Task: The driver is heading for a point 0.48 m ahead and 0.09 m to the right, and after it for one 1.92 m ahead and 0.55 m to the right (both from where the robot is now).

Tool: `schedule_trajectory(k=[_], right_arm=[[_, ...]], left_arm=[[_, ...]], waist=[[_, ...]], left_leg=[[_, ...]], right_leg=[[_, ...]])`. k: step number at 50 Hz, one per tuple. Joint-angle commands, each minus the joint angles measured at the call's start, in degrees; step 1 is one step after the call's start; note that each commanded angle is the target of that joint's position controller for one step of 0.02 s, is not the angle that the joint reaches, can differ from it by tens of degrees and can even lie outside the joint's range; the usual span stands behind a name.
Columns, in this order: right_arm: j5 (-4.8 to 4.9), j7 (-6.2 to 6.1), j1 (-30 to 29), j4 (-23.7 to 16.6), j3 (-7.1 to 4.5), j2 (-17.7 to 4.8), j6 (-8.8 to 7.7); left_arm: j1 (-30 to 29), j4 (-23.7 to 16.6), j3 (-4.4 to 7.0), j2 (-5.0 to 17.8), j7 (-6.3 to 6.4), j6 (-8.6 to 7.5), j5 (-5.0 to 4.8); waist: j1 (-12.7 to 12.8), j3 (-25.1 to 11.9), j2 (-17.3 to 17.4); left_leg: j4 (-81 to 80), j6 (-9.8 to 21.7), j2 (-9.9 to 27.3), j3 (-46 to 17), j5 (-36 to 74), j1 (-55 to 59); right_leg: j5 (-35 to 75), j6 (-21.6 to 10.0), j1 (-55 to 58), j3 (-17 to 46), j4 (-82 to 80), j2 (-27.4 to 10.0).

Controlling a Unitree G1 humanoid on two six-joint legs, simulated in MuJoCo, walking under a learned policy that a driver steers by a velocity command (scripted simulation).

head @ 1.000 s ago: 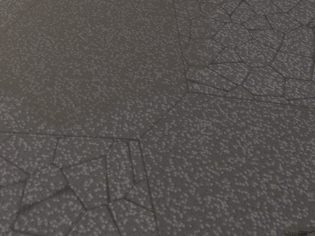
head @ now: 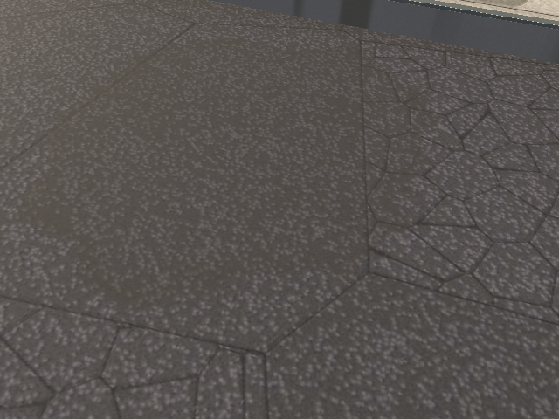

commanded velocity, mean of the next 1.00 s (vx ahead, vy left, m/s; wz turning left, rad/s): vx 0.47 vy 0.00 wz -0.30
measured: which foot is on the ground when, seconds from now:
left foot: down 0.00-0.38, up 0.40-0.86, down 0.88-1.00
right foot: up 0.00-0.34, down 0.36-0.90, up 0.92-1.00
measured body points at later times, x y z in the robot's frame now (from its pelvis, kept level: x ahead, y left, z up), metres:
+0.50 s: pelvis +0.25 -0.08 +0.00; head +0.28 -0.09 +0.44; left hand +0.46 +0.15 -0.10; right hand +0.29 -0.37 -0.12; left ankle +0.17 +0.09 -0.63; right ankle +0.31 -0.16 -0.73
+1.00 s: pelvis +0.55 -0.10 +0.00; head +0.57 -0.11 +0.45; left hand +0.69 +0.14 -0.12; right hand +0.63 -0.40 -0.08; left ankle +0.64 -0.03 -0.73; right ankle +0.38 -0.18 -0.64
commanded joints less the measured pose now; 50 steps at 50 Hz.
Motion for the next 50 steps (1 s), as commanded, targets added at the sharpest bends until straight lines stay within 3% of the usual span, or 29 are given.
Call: schedule_trajectory(k=[1, 3, 4, 9, 13, 15, 16, 17, 18, 19, 20, 21, 22, 23, 24, 25, 28, 33, 35, 38, 42, 43, 44, 45, 46, 47, 48, 49, 50], right_arm=[[-0.38, -0.39, 6.9, -1.6, -2.04, -8.4, -0.87], [-0.74, -0.69, 4.9, -1.6, -0.96, -5.7, -0.11], [-0.71, -0.83, 4.8, -1.5, -0.87, -5.6, 0.12], [-0.62, -1.82, 4.0, -0.5, -1.41, -9.3, 0.06], [0.37, -1.7, 4.8, 1.5, -1.85, -10.8, -0.07], [0.39, -1.83, 3.8, 1.5, -2.21, -11.8, 0.39], [0.25, -2.08, 3.4, 1.3, -2.53, -12.7, 0.82], [0.02, -2.41, 2.7, 1.0, -2.67, -13.2, 1.47], [-0.2, -2.88, 2.9, 0.3, -2.41, -12.8, 1.71], [-1.46, -3.08, 4.6, -2.0, -1.18, -9.2, 1.21], [-1.41, -2.03, 8.1, -3.4, 0.91, -4.2, -0.63], [0.36, -1.03, 2.3, -4.4, -0.62, -10.5, -2.43], [1.85, -0.67, -2.4, -5.9, -0.56, -11.0, -3.3], [0.94, -1.07, -4.2, -6.4, -0.25, -10.0, -3.74], [-0.32, -1.57, -4.1, -6.1, -0.68, -10.2, -3.41], [-0.77, -1.62, -2.9, -6.0, -0.83, -10.2, -2.65], [-1.73, -1.92, -2.0, -5.8, -0.57, -8.7, -0.79], [-1.63, -1.7, -12.8, -8.0, 0.71, -5.6, -1.18], [-0.97, -1.1, -16.8, -8.7, 0.96, -5.2, -1.71], [-0.32, -0.16, -21.4, -10.3, 0.71, -6.4, -2.25], [-0.25, 0.65, -20.2, -10.9, 0.06, -7.8, -2.8], [-0.32, 0.48, -16.0, -10.0, -0.54, -8.8, -2.93], [-0.53, 0.14, -8.4, -8.2, -1.62, -10.9, -3.09], [-1.27, -0.32, 2.3, -6.9, -2.52, -14.4, -3.01], [-0.91, 0.07, 6.7, -4.4, -3.62, -17.1, -2.26], [0.5, 0.24, 7.2, -4.5, -2.2, -11.3, -1.89], [0.41, -0.07, 3.5, -4.9, -1.53, -9.4, -1.44], [-0.23, -0.17, 0.1, -5.5, -1.23, -9.0, -1.02], [-0.59, -0.07, -2.0, -5.5, -0.9, -8.2, -0.86]], left_arm=[[-8.4, -7.4, 1.4, 5.3, -0.68, -2.91, -0.49], [-9.3, -7.1, 1.45, 4.3, -1.75, -2.35, -0.18], [-9.6, -7.0, 1.16, 3.3, -2.32, -2.02, -0.21], [-16.3, -9.8, -0.15, 0.9, -3.28, -1.6, 0.19], [-19.2, -11.7, 0.3, 2.8, -3.94, -1.5, -0.03], [-18.0, -12.2, 1.06, 4.4, -4.24, -1.46, 0.25], [-15.3, -12.0, 1.78, 5.7, -4.19, -1.24, 0.41], [-8.2, -10.4, 3.01, 7.5, -3.99, -0.94, 0.32], [0.6, -8.2, 4.58, 10.2, -3.25, -0.44, 0.11], [8.3, -7.2, 5.98, 15.2, -2.02, 0.27, 0.28], [6.3, -8.3, 5.52, 16.7, -2.27, -0.28, 0.0], [5.5, -8.6, 4.52, 12.0, -2.21, -0.52, 0.44], [3.4, -8.4, 3.95, 10.2, -2.03, -0.75, 0.9], [-0.3, -8.7, 3.76, 9.8, -2.06, -1.04, 1.06], [-3.2, -9.4, 3.4, 8.5, -2.08, -1.34, 1.53], [-5.1, -10.3, 3.2, 8.0, -1.99, -1.39, 2.05], [-5.0, -9.2, 3.13, 7.5, -1.53, -1.91, 1.27], [-0.2, -5.7, 3.03, 8.4, -0.46, -1.76, 0.82], [2.3, -4.4, 3.15, 9.2, -0.4, -1.68, 0.52], [5.5, -2.5, 3.08, 9.4, -0.38, -1.18, 0.37], [6.7, -1.1, 3.28, 10.0, 0.05, 0.21, 0.71], [5.5, -1.2, 3.24, 10.1, 0.08, 0.45, 0.64], [4.5, -1.6, 2.72, 9.1, 0.0, 0.47, 0.9], [3.5, -3.3, 1.6, 6.6, 0.03, 0.24, 1.99], [11.6, -3.0, 0.38, 2.4, -0.21, -0.71, 1.03], [9.0, -2.7, 1.08, 7.1, -0.32, -1.29, 0.43], [3.0, -4.0, 1.82, 9.4, -0.55, -1.64, -0.35], [-0.7, -5.0, 1.56, 8.6, -0.54, -1.9, 0.08], [-2.7, -5.5, 1.71, 8.0, -0.65, -2.06, 0.97]], waist=[[-3.2, 2.4, 5.6], [-2.3, 3.2, 6.4], [-2.4, 3.5, 7.1], [-3.8, 5.6, 6.6], [-3.5, 7.3, 6.6], [-1.6, 5.3, 6.9], [0.3, 2.4, 7.9], [4.3, -2.0, 8.0], [8.6, -6.8, 6.5], [9.6, -13.5, -3.9], [4.8, -22.3, -14.2], [7.9, -19.3, -7.2], [7.0, -10.6, -4.0], [4.0, -5.1, 2.6], [1.9, -3.4, 2.8], [-0.1, -2.4, 1.2], [-1.2, -0.9, 0.1], [3.5, 1.2, -0.8], [5.6, 1.6, -1.1], [7.4, 3.0, -1.3], [5.7, 2.0, -3.4], [3.1, -0.1, -3.9], [-0.9, -5.8, -3.2], [-5.5, -15.1, 1.7], [-2.7, -21.3, 19.0], [-4.7, -18.0, 14.0], [-4.9, -9.5, 9.3], [-3.6, -4.8, 4.5], [-2.3, -0.9, 3.2]], left_leg=[[-17.2, 12.6, 19.9, -27.8, 7.1, 24.1], [-19.8, 9.3, 16.7, -18.4, 14.3, 20.0], [-21.0, 8.6, 15.5, -14.7, 17.0, 18.3], [-24.5, 6.9, 13.2, -2.3, 20.8, 10.2], [-24.6, 5.8, 16.0, 1.1, 23.9, 12.0], [-19.0, 4.4, 16.5, 3.7, 41.0, 15.8], [-13.6, 3.5, 16.4, 5.0, 52.0, 17.3], [-3.9, 2.3, 15.3, 6.9, 60.0, 16.6], [9.1, 0.5, 13.5, 8.1, 58.7, 9.1], [30.2, -2.0, 8.6, 8.9, 32.6, -8.4], [48.5, -4.2, -2.4, -0.9, -11.6, -25.2], [51.4, -3.0, 1.3, -8.3, -8.5, -31.3], [48.7, -2.0, 3.7, -6.6, -3.8, -32.5], [43.1, -1.8, 6.2, -6.0, 0.1, -30.5], [38.6, -2.0, 8.0, -6.0, 2.3, -26.8], [37.1, -2.3, 8.8, -6.2, 3.5, -23.7], [31.3, -5.0, 9.2, -4.3, 6.2, -22.1], [9.9, -6.4, 7.5, -2.4, 25.9, -20.2], [4.4, -6.0, 6.1, -1.7, 30.3, -17.8], [-0.5, -4.5, 5.5, -2.3, 27.4, -21.2], [-4.5, -1.2, 3.6, -1.3, 16.2, -19.6], [-6.5, 0.2, 2.1, 0.2, 15.4, -13.1], [-6.7, 2.7, 3.3, -0.4, 18.5, -0.7], [-4.3, 7.3, 13.1, -11.0, 20.8, 16.8], [-8.0, 15.9, 24.1, -35.3, 9.1, 35.8], [-12.4, 14.4, 24.2, -40.3, -0.4, 34.9], [-13.8, 12.1, 22.3, -32.3, -0.1, 28.0], [-15.2, 10.9, 19.9, -26.5, 5.5, 20.7], [-17.0, 10.8, 17.7, -22.7, 11.2, 15.0]], right_leg=[[3.5, -1.8, -34.4, 2.4, 13.7, -3.7], [10.1, -1.5, -31.1, 1.6, 9.5, -5.8], [12.5, -0.8, -29.8, 0.4, 7.4, -5.7], [25.9, 1.3, -21.2, -2.9, -11.1, -4.2], [28.3, -1.2, -17.1, -3.9, -18.0, -3.2], [24.8, -3.6, -14.0, -5.8, -19.1, -1.0], [22.4, -4.9, -9.9, -7.4, -18.7, 0.9], [21.8, -6.3, -1.3, -8.8, -19.3, 3.2], [22.3, -8.2, 12.8, -7.1, -20.1, 4.0], [17.6, -13.2, 31.6, 12.5, -21.4, -7.6], [4.3, -23.2, 43.1, 46.2, -33.5, -20.1], [-1.9, -20.0, 40.4, 45.2, -37.6, -18.7], [0.8, -17.5, 31.8, 36.1, -38.2, -16.6], [7.8, -16.0, 21.8, 29.9, -38.8, -14.1], [14.7, -15.2, 15.3, 25.2, -39.2, -11.9], [18.0, -15.2, 10.6, 22.9, -40.6, -10.2], [24.5, -16.3, 3.4, 17.5, -42.5, -8.8], [25.6, -12.3, 1.8, 9.7, -42.2, -5.0], [22.5, -11.6, 2.8, 10.2, -42.1, -5.9], [23.1, -11.8, 10.6, 13.2, -39.0, -8.8], [35.4, -10.4, 19.8, 16.6, -33.4, -12.0], [44.5, -9.4, 19.7, 15.3, -29.5, -10.7], [50.5, -7.8, 17.0, 12.5, -20.8, -7.7], [39.8, -5.5, 7.0, 9.3, -4.7, -3.9], [2.1, -1.1, -15.1, 4.3, 14.0, 5.4], [-4.8, -1.0, -22.8, 8.2, 19.7, 2.9], [0.0, -0.9, -25.9, 7.0, 21.0, 0.3], [4.7, -0.6, -25.1, 4.3, 18.8, -2.4], [7.5, -0.1, -24.5, 3.2, 15.2, -4.0]])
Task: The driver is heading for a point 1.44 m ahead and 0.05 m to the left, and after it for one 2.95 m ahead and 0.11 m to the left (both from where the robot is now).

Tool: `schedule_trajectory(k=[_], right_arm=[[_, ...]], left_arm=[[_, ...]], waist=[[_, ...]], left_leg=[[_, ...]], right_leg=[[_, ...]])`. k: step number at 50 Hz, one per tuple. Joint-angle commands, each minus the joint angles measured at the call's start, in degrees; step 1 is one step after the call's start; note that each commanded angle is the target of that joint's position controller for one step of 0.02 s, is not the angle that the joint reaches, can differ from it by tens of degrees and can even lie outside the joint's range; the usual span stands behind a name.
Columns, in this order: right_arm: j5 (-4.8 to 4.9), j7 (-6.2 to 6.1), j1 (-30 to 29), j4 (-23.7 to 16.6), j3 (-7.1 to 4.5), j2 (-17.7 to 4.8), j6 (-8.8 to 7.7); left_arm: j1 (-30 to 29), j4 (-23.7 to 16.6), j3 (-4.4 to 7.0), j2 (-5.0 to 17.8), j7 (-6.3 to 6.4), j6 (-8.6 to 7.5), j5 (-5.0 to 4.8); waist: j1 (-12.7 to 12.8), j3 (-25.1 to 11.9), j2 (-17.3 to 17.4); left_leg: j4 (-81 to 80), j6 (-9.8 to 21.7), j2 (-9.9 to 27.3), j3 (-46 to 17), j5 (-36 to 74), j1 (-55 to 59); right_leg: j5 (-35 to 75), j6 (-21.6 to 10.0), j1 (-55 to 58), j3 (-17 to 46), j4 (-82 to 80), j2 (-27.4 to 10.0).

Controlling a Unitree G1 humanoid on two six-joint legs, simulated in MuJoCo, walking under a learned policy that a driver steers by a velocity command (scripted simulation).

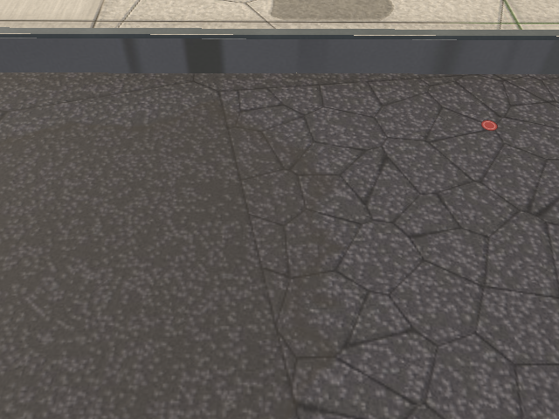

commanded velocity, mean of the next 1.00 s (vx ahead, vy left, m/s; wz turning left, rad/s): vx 0.50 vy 0.00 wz -0.02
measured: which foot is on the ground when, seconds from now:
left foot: down 0.00-0.42, up 0.44-0.92, down 0.94-1.00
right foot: up 0.00-0.38, down 0.40-0.96, up 0.98-1.00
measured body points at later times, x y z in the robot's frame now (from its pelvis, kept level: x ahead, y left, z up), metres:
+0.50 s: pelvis +0.28 -0.06 +0.00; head +0.31 -0.07 +0.45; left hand +0.46 +0.20 -0.08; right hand +0.31 -0.34 -0.13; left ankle +0.14 +0.09 -0.65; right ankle +0.35 -0.14 -0.73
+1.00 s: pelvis +0.55 -0.01 -0.01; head +0.58 +0.00 +0.44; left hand +0.55 +0.27 -0.14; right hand +0.76 -0.25 -0.09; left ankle +0.64 +0.09 -0.73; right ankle +0.38 -0.15 -0.68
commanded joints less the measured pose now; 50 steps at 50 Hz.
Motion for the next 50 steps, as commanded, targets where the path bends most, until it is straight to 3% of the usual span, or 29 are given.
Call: schedule_trajectory(k=[1, 4, 9, 12, 14, 17, 18, 19, 20, 21, 22, 23, 24, 25, 27, 30, 33, 36, 40, 44, 45, 46, 47, 48, 49, 50], right_arm=[[-0.75, -0.23, 6.8, -0.9, -1.73, -6.3, 0.34], [0.15, 0.02, 6.3, 0.2, -1.85, -6.6, -0.16], [0.58, -0.7, 8.3, 2.6, -2.57, -9.4, 0.54], [1.07, -0.86, 11.8, 4.5, -2.77, -10.5, 1.02], [1.33, -0.98, 13.1, 5.7, -2.91, -10.8, 1.52], [1.38, -1.42, 13.2, 6.7, -3.37, -11.7, 2.46], [1.35, -1.57, 12.3, 6.6, -3.49, -12.2, 2.77], [1.19, -1.68, 11.8, 6.6, -3.21, -11.6, 3.08], [0.27, -1.85, 11.9, 5.6, -2.15, -9.4, 3.1], [-0.09, -1.53, 18.7, 4.0, -0.13, -3.2, 2.09], [0.49, -1.19, 18.0, 5.1, -0.39, -5.3, 0.91], [1.99, -0.76, 12.8, 3.8, -1.7, -9.8, 0.28], [2.02, -0.77, 8.6, 2.7, -1.64, -9.8, 0.04], [1.09, -0.94, 6.6, 2.4, -1.7, -9.2, 0.16], [0.5, -1.05, 8.6, 3.2, -1.78, -7.6, 1.3], [0.1, -1.43, 7.9, 3.0, -1.47, -5.7, 2.54], [-0.17, -1.37, 1.8, 1.4, -1.17, -4.7, 2.3], [0.15, -0.66, -4.3, 0.0, -0.64, -3.5, 1.6], [0.76, 0.57, -11.0, -2.4, -0.47, -3.6, 0.99], [0.7, 1.6, -10.9, -3.3, -0.92, -5.2, 0.52], [0.57, 1.51, -7.6, -2.5, -1.47, -6.3, 0.45], [0.42, 1.15, -0.3, -0.3, -2.64, -8.2, 0.44], [-0.01, 0.52, 9.6, 2.1, -3.89, -11.5, 0.57], [-0.74, 0.13, 15.6, 3.0, -5.35, -17.5, 0.99], [0.16, 0.18, 17.1, 3.6, -4.23, -13.0, 1.36], [0.44, 0.05, 12.9, 3.2, -3.19, -10.4, 1.45]], left_arm=[[-5.8, -6.9, 1.77, 6.1, -0.19, -1.87, 0.64], [-4.2, -6.3, 1.15, 3.3, -0.2, -0.94, 0.72], [-13.8, -8.7, 0.14, 1.3, -0.49, -1.54, 0.99], [-19.3, -10.0, 0.15, 1.5, -1.17, -2.1, 0.43], [-21.6, -11.1, 0.42, 2.3, -1.7, -2.32, 0.15], [-21.1, -11.5, 1.05, 3.8, -2.29, -2.6, 0.27], [-18.0, -10.8, 1.6, 4.7, -2.23, -2.67, 0.43], [-11.0, -8.7, 2.77, 6.7, -1.86, -2.6, 0.65], [-1.3, -6.5, 3.98, 9.8, -1.27, -2.42, 0.99], [4.3, -5.6, 5.33, 15.9, -0.98, -2.04, 1.81], [5.9, -5.2, 4.31, 11.8, -1.15, -1.75, 0.78], [1.9, -5.4, 3.27, 9.1, -1.06, -1.75, 0.47], [-2.0, -5.9, 2.78, 7.7, -1.01, -1.69, 0.55], [-5.1, -5.9, 2.32, 6.3, -1.22, -1.74, 0.96], [-8.0, -5.9, 1.87, 4.6, -1.51, -2.33, 1.59], [-7.3, -4.2, 2.36, 6.0, -1.38, -3.37, 1.14], [-5.0, -2.3, 2.59, 6.9, -0.64, -3.08, 0.98], [-2.4, -0.7, 2.71, 8.0, -0.17, -2.6, 0.52], [2.1, 2.2, 2.88, 8.9, 0.06, -1.57, 0.09], [2.5, 3.8, 3.31, 9.8, 0.6, -0.26, -0.07], [1.6, 3.8, 3.44, 10.4, 0.73, -0.01, -0.06], [0.6, 3.7, 3.18, 10.0, 0.83, 0.3, 0.04], [0.4, 2.7, 2.25, 8.0, 0.98, 0.23, 0.81], [6.8, 1.2, 0.24, 1.7, 0.49, -0.96, 1.2], [5.7, 2.2, 0.45, 3.4, 0.11, -2.26, 0.69], [0.7, 0.8, 1.84, 8.3, -0.34, -3.02, -0.94]], waist=[[-3.2, -1.6, 4.2], [-1.3, -1.2, 6.4], [-3.8, 1.0, 5.2], [-6.0, 1.8, 5.2], [-6.1, 2.5, 5.4], [-4.3, 1.9, 5.9], [-2.2, 0.1, 6.2], [1.4, -4.3, 5.3], [5.4, -12.0, 2.7], [3.7, -20.6, -11.2], [4.9, -23.6, -13.4], [4.6, -13.9, -8.6], [3.2, -8.2, -4.7], [1.6, -4.1, -2.2], [-1.7, -2.4, -4.0], [-2.7, -1.0, -3.0], [-1.1, 0.7, -1.6], [1.2, 1.9, -1.4], [3.6, 3.6, -1.2], [1.7, 2.4, -2.5], [-0.4, 0.3, -3.3], [-4.3, -4.4, -2.6], [-8.3, -12.2, -0.4], [-7.0, -20.9, 12.5], [-8.2, -24.0, 15.0], [-7.9, -14.4, 10.9]], left_leg=[[-15.0, 10.7, 16.2, -21.6, 4.6, 19.6], [-18.2, 11.6, 14.4, -15.7, 11.6, 14.5], [-20.3, 9.8, 11.8, -8.0, 14.8, 12.4], [-19.8, 9.0, 12.7, -7.3, 12.4, 13.9], [-18.5, 8.4, 14.6, -8.2, 12.1, 17.4], [-14.5, 6.9, 16.7, -8.9, 17.3, 22.3], [-10.6, 6.1, 16.0, -8.0, 24.8, 22.7], [-2.2, 4.8, 13.5, -5.8, 31.9, 21.1], [11.7, 2.9, 10.7, -3.6, 25.3, 13.0], [34.6, -1.6, 1.4, -0.4, -1.3, -10.3], [43.0, -1.7, -0.2, -7.9, -23.7, -18.7], [46.1, -1.1, 3.2, -8.3, -20.5, -23.8], [44.0, -0.8, 6.1, -6.4, -15.1, -23.4], [40.5, -1.1, 7.9, -5.4, -11.3, -21.6], [36.7, -1.8, 9.9, -5.7, -6.8, -15.2], [31.9, -3.4, 10.4, -5.0, -2.2, -15.3], [21.5, -4.1, 10.4, -4.7, 7.0, -17.9], [10.8, -3.7, 8.7, -3.1, 14.8, -15.6], [4.1, -2.7, 7.2, -2.6, 14.7, -16.5], [0.3, 0.2, 5.4, -1.9, 6.5, -13.6], [-0.5, 1.2, 3.8, -0.4, 5.0, -8.0], [-2.1, 2.8, 2.1, 1.2, 6.2, 2.7], [0.7, 5.8, 7.3, -3.9, 8.8, 19.6], [-0.9, 14.9, 22.1, -29.2, 1.8, 43.0], [-9.0, 17.2, 25.2, -43.3, -5.1, 45.5], [-10.5, 14.1, 23.2, -35.7, -8.8, 38.3]], right_leg=[[6.1, 1.2, -21.7, 0.4, 1.6, -7.7], [7.6, 2.9, -18.8, -1.6, -4.0, -8.7], [22.8, 3.7, -17.1, -3.5, -22.8, -8.4], [28.6, 3.3, -14.1, -4.4, -30.1, -6.7], [27.5, 2.1, -14.8, -3.6, -32.8, -6.4], [21.6, -0.3, -12.5, -3.9, -35.5, -5.6], [20.3, -1.3, -7.6, -5.2, -36.7, -4.3], [20.5, -2.9, 2.5, -6.8, -37.9, -2.7], [22.2, -5.7, 18.3, -1.7, -35.5, -8.0], [14.0, -14.8, 40.6, 23.7, -37.8, -22.6], [5.6, -16.9, 42.3, 37.9, -46.1, -25.0], [2.3, -14.1, 35.2, 30.5, -47.4, -23.3], [5.4, -12.5, 26.8, 23.1, -48.5, -21.0], [10.6, -11.7, 19.4, 18.1, -50.3, -18.7], [17.4, -11.2, 11.1, 12.4, -53.8, -15.8], [24.0, -12.4, 7.9, 7.0, -56.8, -15.0], [26.9, -11.3, 9.4, 3.0, -57.8, -13.8], [25.9, -9.7, 10.4, 0.0, -58.0, -12.6], [25.3, -9.5, 16.8, 0.6, -56.0, -15.2], [34.7, -7.8, 23.6, 1.5, -50.3, -17.7], [43.4, -7.0, 23.7, 0.7, -46.4, -17.0], [50.8, -5.7, 21.9, -1.5, -38.0, -14.4], [44.3, -3.8, 13.0, -3.6, -24.5, -11.7], [18.6, 0.7, -11.0, -6.7, -1.7, -2.3], [-8.9, 1.0, -20.0, 0.7, 6.7, 0.1], [-6.4, 0.3, -25.1, 1.7, 10.1, -3.7]])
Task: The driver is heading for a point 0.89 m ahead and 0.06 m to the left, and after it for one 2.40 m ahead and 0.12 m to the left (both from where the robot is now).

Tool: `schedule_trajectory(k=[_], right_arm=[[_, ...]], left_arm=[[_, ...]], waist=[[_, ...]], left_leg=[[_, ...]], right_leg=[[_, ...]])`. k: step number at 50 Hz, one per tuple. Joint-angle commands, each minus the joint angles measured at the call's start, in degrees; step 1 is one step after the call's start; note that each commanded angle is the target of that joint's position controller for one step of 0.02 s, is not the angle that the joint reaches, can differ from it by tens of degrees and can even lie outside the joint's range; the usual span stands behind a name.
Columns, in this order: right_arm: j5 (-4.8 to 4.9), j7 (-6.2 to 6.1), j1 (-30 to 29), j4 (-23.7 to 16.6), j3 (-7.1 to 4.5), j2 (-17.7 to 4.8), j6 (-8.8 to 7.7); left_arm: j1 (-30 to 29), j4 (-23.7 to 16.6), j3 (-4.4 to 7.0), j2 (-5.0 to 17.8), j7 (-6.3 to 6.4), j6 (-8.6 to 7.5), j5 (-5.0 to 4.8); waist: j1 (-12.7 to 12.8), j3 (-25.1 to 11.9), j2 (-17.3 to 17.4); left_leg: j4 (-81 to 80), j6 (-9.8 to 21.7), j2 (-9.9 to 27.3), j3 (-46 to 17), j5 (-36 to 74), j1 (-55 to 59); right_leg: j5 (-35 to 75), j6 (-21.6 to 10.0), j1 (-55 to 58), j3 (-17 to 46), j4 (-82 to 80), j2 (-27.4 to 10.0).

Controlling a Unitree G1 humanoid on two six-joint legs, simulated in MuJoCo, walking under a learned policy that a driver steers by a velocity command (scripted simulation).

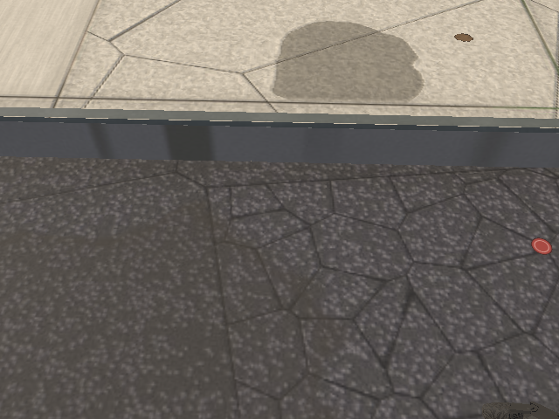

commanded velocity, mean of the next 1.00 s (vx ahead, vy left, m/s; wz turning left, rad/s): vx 0.49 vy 0.00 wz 0.13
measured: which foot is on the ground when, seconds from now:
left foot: down 0.00-0.48, up 0.50-0.98, down 1.00-1.00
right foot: up 0.00-0.44, down 0.46-0.98, up 1.00-1.00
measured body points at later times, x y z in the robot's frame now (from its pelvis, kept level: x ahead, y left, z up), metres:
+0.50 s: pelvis +0.27 -0.04 +0.00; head +0.31 -0.06 +0.45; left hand +0.48 +0.20 -0.08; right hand +0.27 -0.33 -0.14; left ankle +0.11 +0.10 -0.69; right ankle +0.38 -0.14 -0.73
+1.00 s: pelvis +0.54 -0.02 -0.01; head +0.58 -0.01 +0.44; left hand +0.50 +0.25 -0.15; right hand +0.77 -0.22 -0.11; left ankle +0.66 +0.08 -0.73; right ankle +0.39 -0.15 -0.72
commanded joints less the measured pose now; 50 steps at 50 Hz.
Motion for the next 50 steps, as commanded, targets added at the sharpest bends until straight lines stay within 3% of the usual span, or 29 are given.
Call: schedule_trajectory(k=[1, 2, 3, 6, 9, 13, 16, 19, 21, 22, 23, 24, 25, 26, 27, 28, 29, 31, 34, 39, 43, 44, 45, 46, 48, 49, 50], right_arm=[[0.26, -0.83, 14.3, 0.8, -2.87, -9.2, 0.51], [-0.08, -0.63, 11.1, 0.6, -2.38, -7.6, 0.48], [-0.59, -0.48, 9.2, 0.4, -1.92, -6.2, 0.14], [-0.37, -0.29, 8.5, 1.4, -2.25, -6.9, -0.84], [-0.29, -1.01, 10.5, 3.2, -2.74, -8.5, -0.87], [0.34, -1.74, 13.8, 5.1, -3.0, -9.9, -0.27], [0.85, -1.91, 17.0, 7.2, -3.26, -10.7, 0.4], [1.16, -2.29, 17.4, 8.5, -3.68, -11.2, 1.32], [1.19, -2.51, 16.2, 8.7, -3.93, -11.9, 1.95], [1.06, -2.59, 15.5, 8.6, -3.62, -11.2, 2.32], [0.19, -2.73, 16.2, 7.8, -2.53, -8.7, 2.43], [-0.31, -2.26, 22.6, 6.3, -0.55, -2.6, 1.35], [0.25, -1.99, 21.5, 7.3, -0.79, -4.5, 0.02], [1.91, -1.55, 16.6, 6.0, -2.11, -9.3, -0.84], [2.17, -1.59, 12.8, 5.1, -2.09, -9.3, -1.19], [1.38, -1.83, 10.8, 4.8, -2.2, -8.8, -1.08], [0.84, -2.01, 11.2, 5.1, -2.49, -8.3, -0.51], [0.97, -2.02, 13.9, 6.4, -2.17, -5.8, 1.0], [1.03, -2.31, 10.8, 5.4, -2.22, -5.1, 2.09], [0.85, -1.28, 3.9, 3.3, -1.96, -3.8, 1.52], [0.81, -0.04, -2.9, 0.0, -1.23, -2.6, 1.48], [-3.96, 1.19, -4.0, -0.6, -0.78, -2.3, 2.74], [-4.13, 1.87, -4.5, -1.1, -0.81, -1.8, 3.14], [-3.81, 2.14, -3.4, -1.2, -0.98, -2.3, 3.16], [-4.07, 1.68, 5.1, 0.9, -1.88, -4.6, 2.58], [-4.41, 0.92, 13.6, 3.6, -2.68, -6.1, 1.81], [-4.81, -0.16, 21.1, 5.5, -3.92, -10.0, 1.27]], left_arm=[[-4.4, -6.7, 1.35, 8.1, -0.54, -3.06, -1.51], [-6.4, -7.0, 1.41, 7.3, -0.33, -2.91, -0.71], [-5.7, -6.7, 1.7, 6.7, -0.13, -2.32, -0.1], [-3.6, -5.9, 1.22, 3.7, 0.16, -0.61, 0.35], [-9.4, -7.8, 1.01, 3.1, 0.32, -0.52, 0.8], [-17.5, -9.6, 0.3, 1.6, -0.58, -1.36, 0.49], [-22.0, -11.3, 0.25, 2.1, -1.39, -1.68, 0.0], [-23.2, -12.3, 0.56, 3.4, -2.21, -2.04, 0.0], [-19.0, -11.3, 1.29, 5.0, -2.31, -2.26, 0.1], [-11.9, -9.0, 2.45, 6.9, -2.02, -2.28, 0.29], [-2.1, -6.6, 3.8, 10.3, -1.5, -2.2, 0.63], [3.6, -5.5, 5.28, 16.6, -1.17, -1.76, 1.26], [4.9, -5.2, 4.09, 12.2, -1.41, -1.61, 0.35], [0.6, -5.8, 3.01, 9.3, -1.36, -1.74, 0.22], [-3.6, -6.7, 2.53, 7.8, -1.25, -1.72, 0.44], [-7.0, -7.0, 2.03, 6.1, -1.37, -1.76, 0.77], [-8.9, -7.2, 1.53, 4.6, -1.45, -2.05, 1.28], [-9.9, -6.7, 1.61, 4.3, -1.47, -2.76, 1.42], [-8.3, -4.7, 2.2, 5.9, -0.84, -3.49, 1.75], [-7.4, -3.1, 2.2, 6.7, 0.24, -3.3, 1.54], [-3.4, -0.6, 2.54, 7.7, 0.7, -2.28, 0.86], [-0.5, 1.2, 1.73, 5.2, 0.68, -2.35, 2.48], [0.2, 1.6, 1.75, 5.3, 0.78, -2.31, 2.61], [-0.3, 1.8, 1.9, 6.0, 0.99, -2.11, 2.73], [-2.6, 1.2, 2.48, 8.3, 1.53, -1.53, 2.71], [-3.2, 0.7, 2.51, 8.6, 1.68, -1.03, 2.37], [-1.9, -0.5, 2.19, 7.8, 1.67, -1.0, 2.02]], waist=[[-7.8, -9.6, 6.4], [-6.2, -5.0, 3.9], [-4.2, -3.3, 4.9], [-1.9, -2.5, 5.5], [-2.9, -0.5, 4.0], [-5.8, 0.9, 3.7], [-7.2, 2.1, 3.6], [-6.4, 2.2, 4.1], [-3.5, -0.3, 4.9], [0.1, -4.6, 4.2], [3.7, -12.5, 1.1], [2.0, -20.4, -12.7], [3.4, -23.4, -14.4], [3.1, -14.5, -9.9], [1.7, -9.3, -6.2], [0.2, -5.2, -3.7], [-1.7, -3.6, -4.6], [-3.4, -3.4, -5.4], [-3.1, -0.9, -3.3], [-1.0, 1.0, -2.8], [1.9, 3.5, -1.2], [0.7, 5.1, 0.1], [1.2, 6.1, -1.9], [0.2, 5.6, -3.2], [-3.6, 0.2, -5.4], [-7.0, -5.2, -4.1], [-9.9, -12.1, 0.5]], left_leg=[[-15.7, 11.4, 18.8, -29.0, -8.3, 35.2], [-17.9, 10.6, 16.3, -23.9, -4.2, 27.3], [-19.9, 9.7, 14.3, -20.2, -0.4, 22.0], [-23.8, 10.8, 12.8, -14.4, 6.7, 15.7], [-25.4, 10.6, 12.1, -10.3, 10.2, 16.2], [-25.7, 8.5, 10.3, -6.0, 8.8, 17.2], [-24.3, 8.3, 12.6, -6.7, 7.3, 22.0], [-20.9, 7.0, 15.3, -7.8, 10.1, 27.6], [-15.4, 5.7, 15.0, -7.2, 20.3, 29.2], [-6.8, 4.4, 12.3, -5.0, 28.0, 27.8], [7.4, 2.4, 9.1, -2.4, 22.4, 20.1], [30.1, -2.2, -0.4, 0.5, -1.2, -3.5], [38.8, -2.3, -2.5, -7.5, -25.4, -12.3], [42.3, -1.2, 1.1, -8.7, -22.6, -17.6], [40.4, -0.7, 4.2, -7.0, -17.2, -17.4], [36.7, -0.9, 6.2, -6.1, -13.0, -15.6], [33.7, -1.1, 7.9, -6.5, -9.9, -12.1], [31.8, -2.0, 8.6, -6.3, -6.9, -8.0], [26.2, -3.2, 8.4, -8.0, -0.3, -12.0], [10.6, -3.1, 6.2, -5.9, 14.1, -11.1], [3.8, -1.9, 5.6, -3.6, 13.9, -13.7], [2.0, -1.2, 4.4, 1.4, 12.5, -10.5], [1.1, -0.4, 3.7, 2.7, 10.4, -8.8], [0.5, 0.5, 2.5, 3.2, 7.0, -7.3], [-0.5, 2.8, -2.0, 4.6, 0.8, 0.6], [-5.1, 4.4, -4.0, 3.9, 4.0, 9.4], [-4.9, 7.0, 2.4, -3.3, 19.8, 24.2]], right_leg=[[2.3, -1.0, -33.8, 2.7, 21.3, -4.4], [6.1, -0.6, -32.1, 1.6, 17.4, -6.2], [9.1, -0.3, -28.6, 2.0, 14.4, -7.9], [13.2, 1.4, -24.5, 1.2, 10.4, -8.6], [21.6, 2.6, -27.8, 0.9, 0.7, -9.0], [32.4, 2.5, -24.6, -1.1, -13.9, -6.7], [32.6, 1.7, -25.1, -0.9, -18.7, -5.8], [27.1, -0.4, -25.0, -0.4, -21.8, -5.2], [23.3, -2.1, -17.9, -2.3, -23.4, -3.3], [23.3, -3.5, -8.1, -4.1, -24.6, -1.5], [24.9, -6.2, 7.9, 0.5, -22.4, -6.0], [16.9, -15.4, 30.0, 25.9, -25.3, -20.2], [8.7, -17.6, 32.5, 39.9, -33.7, -22.8], [5.5, -14.6, 25.9, 32.6, -34.7, -21.1], [8.3, -12.8, 18.1, 25.3, -35.7, -18.9], [13.0, -12.0, 10.7, 20.1, -37.6, -16.7], [17.2, -11.1, 5.7, 16.4, -39.4, -14.8], [21.8, -11.2, 1.4, 11.2, -42.4, -13.8], [26.9, -11.4, 0.9, 5.0, -45.0, -13.9], [29.7, -8.5, 2.8, -4.6, -46.6, -12.1], [32.1, -8.1, 10.6, -7.4, -45.4, -14.8], [31.8, -6.8, 9.8, -10.2, -45.1, -13.7], [37.2, -6.2, 9.9, -11.0, -42.9, -13.6], [47.0, -5.4, 11.9, -11.8, -38.9, -13.9], [67.6, -3.7, 14.7, -13.0, -24.9, -13.7], [65.7, -2.6, 13.7, -13.7, -12.7, -12.3], [48.1, -0.6, 3.9, -14.6, 3.8, -10.2]])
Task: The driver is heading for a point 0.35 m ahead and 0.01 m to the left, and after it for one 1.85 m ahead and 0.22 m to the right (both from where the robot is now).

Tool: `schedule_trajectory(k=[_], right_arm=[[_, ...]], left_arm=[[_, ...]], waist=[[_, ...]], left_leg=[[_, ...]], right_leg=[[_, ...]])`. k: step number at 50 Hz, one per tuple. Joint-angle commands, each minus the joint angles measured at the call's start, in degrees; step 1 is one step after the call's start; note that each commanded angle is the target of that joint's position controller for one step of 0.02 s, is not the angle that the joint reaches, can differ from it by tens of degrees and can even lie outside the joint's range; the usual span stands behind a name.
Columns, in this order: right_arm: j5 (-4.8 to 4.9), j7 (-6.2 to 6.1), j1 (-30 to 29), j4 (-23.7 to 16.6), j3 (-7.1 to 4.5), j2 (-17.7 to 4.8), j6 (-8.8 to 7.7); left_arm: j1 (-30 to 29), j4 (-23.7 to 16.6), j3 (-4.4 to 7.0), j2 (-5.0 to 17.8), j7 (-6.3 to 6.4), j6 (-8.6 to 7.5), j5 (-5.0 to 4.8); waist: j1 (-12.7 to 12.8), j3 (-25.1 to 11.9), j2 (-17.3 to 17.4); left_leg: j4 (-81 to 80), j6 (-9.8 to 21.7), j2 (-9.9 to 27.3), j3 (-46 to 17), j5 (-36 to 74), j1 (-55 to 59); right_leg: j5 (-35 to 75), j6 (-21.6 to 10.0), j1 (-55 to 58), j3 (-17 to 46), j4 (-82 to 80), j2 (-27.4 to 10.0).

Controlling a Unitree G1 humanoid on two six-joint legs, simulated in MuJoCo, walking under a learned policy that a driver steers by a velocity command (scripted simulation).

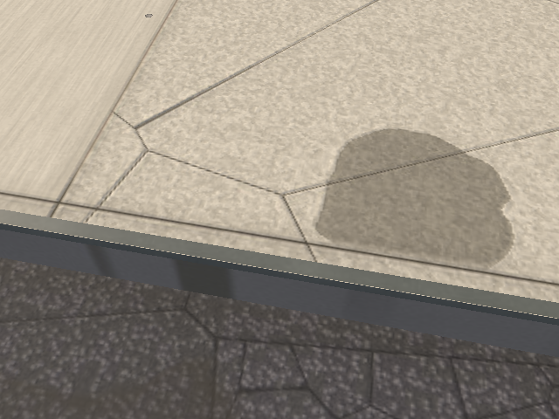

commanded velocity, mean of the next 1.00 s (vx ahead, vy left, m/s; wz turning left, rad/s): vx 0.16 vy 0.00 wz -0.01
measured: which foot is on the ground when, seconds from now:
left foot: down 0.00-0.50, up 0.52-0.92, down 0.94-1.00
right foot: up 0.00-0.48, down 0.50-0.94, up 0.96-1.00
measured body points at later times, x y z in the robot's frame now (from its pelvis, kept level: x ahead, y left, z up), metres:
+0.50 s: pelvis +0.15 -0.02 +0.02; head +0.16 -0.03 +0.47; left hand +0.21 +0.26 -0.10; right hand +0.26 -0.27 -0.12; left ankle +0.13 +0.08 -0.72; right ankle +0.19 -0.12 -0.72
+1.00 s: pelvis +0.21 +0.01 +0.02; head +0.25 +0.02 +0.47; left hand +0.32 +0.30 -0.11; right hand +0.34 -0.28 -0.08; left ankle +0.25 +0.11 -0.72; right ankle +0.18 -0.12 -0.70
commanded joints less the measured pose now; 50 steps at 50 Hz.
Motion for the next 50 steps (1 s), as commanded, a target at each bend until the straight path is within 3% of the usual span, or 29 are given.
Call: schedule_trajectory(k=[1, 2, 3, 4, 5, 6, 8, 10, 12, 14, 15, 19, 21, 23, 24, 25, 26, 27, 28, 33, 37, 42, 43, 44, 46, 47, 48, 49, 50], right_arm=[[-0.04, -1.74, 18.2, 1.7, -5.63, -19.0, -0.54], [3.16, -2.32, 22.4, 1.1, -5.93, -17.3, 0.31], [3.57, -2.87, 17.4, 1.0, -5.44, -15.6, 0.74], [3.88, -2.91, 13.4, 0.7, -4.28, -11.1, 1.17], [4.1, -3.07, 10.9, 0.6, -3.52, -8.7, 1.6], [4.37, -3.24, 9.2, 0.6, -3.03, -7.4, 2.02], [3.46, -2.79, 8.5, 0.5, -3.26, -8.7, 1.97], [2.86, -2.51, 8.4, 0.7, -3.87, -10.6, 1.91], [2.75, -2.45, 8.3, 0.9, -3.79, -10.3, 2.23], [2.6, -2.27, 8.8, 1.4, -3.65, -9.9, 2.57], [2.5, -2.22, 9.3, 1.8, -3.65, -10.0, 2.63], [2.09, -2.17, 12.0, 4.1, -3.55, -10.4, 2.24], [1.82, -2.41, 11.9, 5.0, -3.11, -9.6, 1.92], [2.43, -2.93, 10.8, 5.9, -2.64, -9.0, 1.73], [2.63, -3.28, 10.7, 6.2, -2.03, -7.6, 1.5], [2.6, -3.53, 9.9, 5.6, -0.97, -4.7, 1.11], [2.93, -3.62, 11.1, 4.5, -0.2, -2.1, 0.82], [1.82, -4.17, 9.8, 5.0, -0.67, -5.2, 1.1], [1.77, -4.45, 7.8, 5.1, -1.18, -7.2, 1.33], [2.51, -4.52, 7.0, 6.0, -1.5, -6.4, 2.69], [3.17, -5.11, 3.2, 5.0, -1.32, -5.6, 3.54], [3.64, -5.54, 0.9, 3.7, -1.04, -6.3, 3.53], [5.65, -5.85, -3.0, 1.9, -1.55, -7.3, 2.04], [5.85, -5.91, -1.8, 2.1, -1.79, -8.3, 1.28], [5.4, -5.55, 4.6, 4.4, -2.57, -9.1, 0.44], [4.69, -5.65, 6.2, 4.7, -3.37, -11.5, 0.47], [3.43, -6.04, 4.6, 3.5, -3.78, -14.8, 1.18], [1.46, -5.63, 3.8, 2.8, -3.44, -14.3, 1.23], [1.75, -5.41, 1.0, 1.3, -2.72, -11.7, 0.94]], left_arm=[[8.3, -6.4, 0.1, 2.3, -0.4, -0.04, -2.34], [2.9, -5.7, 1.08, 7.4, -0.13, 0.56, -0.82], [-1.8, -7.3, 0.77, 6.4, -0.26, 0.48, -1.43], [-3.8, -7.5, 0.32, 5.8, -0.24, 0.27, -1.09], [-5.0, -7.7, 0.46, 6.0, -0.21, 0.86, -0.22], [-3.4, -7.6, 0.49, 6.2, -0.29, 2.1, 0.72], [-1.0, -7.2, 0.36, 5.4, -0.28, 4.02, 0.77], [-1.1, -7.5, 0.26, 4.8, -0.03, 4.76, 0.48], [-2.6, -7.8, 0.29, 5.0, -0.2, 4.94, 0.68], [-6.3, -8.6, 0.3, 5.2, -0.77, 4.93, 0.91], [-8.1, -9.1, 0.27, 5.2, -1.02, 4.7, 0.8], [-10.4, -9.3, 0.03, 4.6, -1.47, 3.08, 0.41], [-9.2, -8.4, -0.21, 3.9, -1.24, 2.32, 0.15], [-5.9, -7.2, -0.59, 2.6, -0.62, 1.54, 0.14], [-3.8, -6.3, -0.59, 2.7, -0.25, 1.08, 0.28], [-1.9, -5.6, -0.35, 4.7, 0.25, 0.65, 0.72], [-3.3, -6.0, 0.97, 11.2, 0.4, 0.85, 0.04], [-1.8, -4.8, 1.2, 10.5, -0.08, 1.56, -0.79], [-0.8, -4.5, 0.89, 8.8, -0.51, 1.62, -0.9], [-2.7, -3.7, 2.06, 9.5, -0.2, 2.38, -1.55], [-0.9, -2.9, 2.85, 9.3, 0.03, 3.68, -1.27], [-2.0, -3.3, 3.92, 10.9, 0.04, 5.1, -0.76], [-8.5, -6.8, 4.34, 12.2, 1.24, 4.39, -3.83], [-10.7, -7.1, 4.46, 13.2, 1.76, 4.27, -4.01], [-12.7, -7.7, 4.18, 11.8, 2.25, 4.79, -3.92], [-10.4, -7.6, 3.45, 9.0, 2.23, 4.94, -3.47], [-6.3, -7.5, 2.22, 4.0, 2.01, 4.93, -2.51], [-4.7, -8.0, 3.21, 7.3, 2.09, 4.65, -2.65], [-3.3, -7.1, 4.23, 11.2, 2.06, 4.69, -2.53]], waist=[[-3.7, -22.7, 15.0], [-8.5, -29.6, 3.3], [-7.2, -21.5, 2.3], [-5.7, -13.8, -0.5], [-4.0, -8.7, -0.5], [-2.1, -7.3, 0.5], [-0.6, -8.1, 0.6], [-0.2, -8.5, 1.2], [-0.9, -8.9, 3.0], [-2.6, -6.7, 5.5], [-3.4, -5.3, 6.0], [-5.2, -3.3, 4.1], [-4.8, -2.2, 3.9], [-2.2, -1.8, 2.5], [-1.1, -2.3, 1.2], [-1.0, -2.6, -3.5], [-4.0, -2.2, -12.4], [-2.3, -0.3, -12.3], [-1.4, 0.4, -10.8], [-3.0, -3.8, -7.9], [-1.3, -4.7, -7.9], [-0.3, -5.0, -8.7], [-0.9, -5.1, -7.7], [-2.2, -5.7, -8.0], [-5.2, -6.8, -7.6], [-4.5, -8.3, -3.7], [-1.2, -9.3, 11.1], [-1.0, -8.9, 13.9], [0.0, -6.5, 8.3]], left_leg=[[3.4, 17.1, 22.7, -31.5, 45.1, 50.1], [0.2, 18.8, 22.2, -35.8, 50.2, 50.5], [-2.0, 16.9, 20.2, -27.9, 47.6, 43.6], [-5.3, 14.1, 17.2, -23.8, 41.2, 34.5], [-7.7, 11.8, 14.1, -21.4, 36.4, 27.8], [-9.6, 10.8, 12.2, -19.5, 34.0, 22.1], [-10.3, 10.3, 10.4, -17.6, 33.3, 16.9], [-11.0, 10.0, 9.3, -17.3, 29.1, 14.5], [-14.4, 9.5, 8.4, -18.6, 8.8, 13.5], [-18.7, 8.7, 7.6, -21.2, -14.2, 12.7], [-20.1, 8.4, 7.9, -22.6, -19.0, 12.9], [-20.0, 7.8, 9.3, -24.4, -21.7, 16.1], [-18.0, 7.3, 9.1, -22.7, -17.5, 16.3], [-13.4, 5.7, 8.5, -20.4, -11.2, 14.3], [-9.9, 4.0, 7.3, -19.0, -7.1, 12.8], [-4.0, 1.4, 4.7, -15.6, -4.9, 11.4], [1.7, -1.3, -2.9, -7.7, -13.2, 5.8], [2.7, -2.6, -3.3, -5.3, -21.1, 3.6], [6.9, -3.3, -2.8, -6.0, -24.5, 2.3], [19.5, -7.7, -1.9, -5.4, -20.9, 1.7], [19.3, -8.7, -1.4, -5.2, -19.9, 0.5], [13.2, -7.7, -1.9, -6.1, -19.4, 4.2], [7.4, -9.2, -2.0, -10.0, -18.9, 5.5], [3.3, -9.6, -1.7, -10.5, -16.7, 8.2], [-10.2, -9.3, -1.8, -8.4, -4.6, 18.2], [-12.4, -7.3, 3.8, -11.8, 0.0, 25.7], [-13.1, -1.0, 15.7, -24.9, 9.8, 31.9], [-14.3, 7.1, 23.2, -34.4, 11.7, 27.5], [-14.4, 8.4, 22.7, -31.3, 9.9, 25.4]], right_leg=[[-9.7, 0.6, -34.6, 2.0, 53.2, 2.6], [-8.9, 0.4, -37.1, 13.2, 58.3, 3.3], [-2.5, -0.1, -39.6, 15.4, 56.8, -0.1], [1.6, -0.1, -39.1, 15.1, 51.0, -2.4], [2.9, 0.2, -37.4, 15.0, 47.0, -3.5], [3.5, 0.8, -33.4, 14.8, 44.3, -3.7], [3.5, 1.6, -28.8, 14.0, 40.3, -2.6], [4.9, 1.9, -28.1, 13.7, 36.3, -2.0], [7.9, 1.9, -28.4, 13.7, 31.5, -2.7], [11.2, 1.7, -29.4, 13.8, 26.1, -3.3], [12.1, 1.8, -29.9, 13.8, 23.5, -3.3], [11.2, 1.2, -28.2, 12.8, 14.0, -2.1], [9.4, 0.0, -24.6, 11.5, 9.8, -0.9], [12.2, -1.7, -16.8, 10.0, 0.9, 0.6], [12.8, -2.5, -11.9, 11.5, -3.5, 0.7], [13.3, -4.1, -9.1, 19.9, -8.9, -5.6], [18.9, -8.6, -7.1, 33.4, -12.9, -14.1], [27.3, -13.3, -7.3, 38.6, -12.4, -18.0], [34.6, -14.7, -5.9, 38.6, -11.6, -17.5], [54.2, -12.9, -4.4, 29.1, -7.1, -10.1], [52.4, -13.7, -5.2, 30.0, -5.6, -9.2], [48.4, -13.1, -7.6, 34.5, -4.1, -8.7], [42.9, -13.1, -9.7, 39.0, -6.5, -9.8], [39.9, -12.3, -9.4, 39.7, -6.0, -9.3], [34.6, -8.7, -12.7, 37.9, -2.8, -5.1], [24.7, -5.7, -17.7, 35.1, 2.4, -1.4], [0.0, -2.1, -27.9, 26.1, 14.7, 7.1], [-12.3, 0.2, -32.6, 22.6, 25.6, 8.8], [-9.2, 1.6, -33.5, 23.1, 33.6, 5.2]])
Keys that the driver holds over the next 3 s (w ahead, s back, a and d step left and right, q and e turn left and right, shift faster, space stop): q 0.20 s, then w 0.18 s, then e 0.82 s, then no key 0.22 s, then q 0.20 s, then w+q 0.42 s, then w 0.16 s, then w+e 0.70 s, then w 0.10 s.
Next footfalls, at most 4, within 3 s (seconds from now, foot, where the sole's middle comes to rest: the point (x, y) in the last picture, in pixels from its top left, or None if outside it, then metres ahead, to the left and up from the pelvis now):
0.50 right None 0.23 -0.11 -0.76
0.94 left None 0.29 0.11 -0.76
1.40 right None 0.23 -0.15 -0.76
1.90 left None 0.28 0.06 -0.76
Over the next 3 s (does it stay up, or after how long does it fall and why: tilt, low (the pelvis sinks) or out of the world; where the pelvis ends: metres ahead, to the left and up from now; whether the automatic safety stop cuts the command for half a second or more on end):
stays up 0.82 0.00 0.15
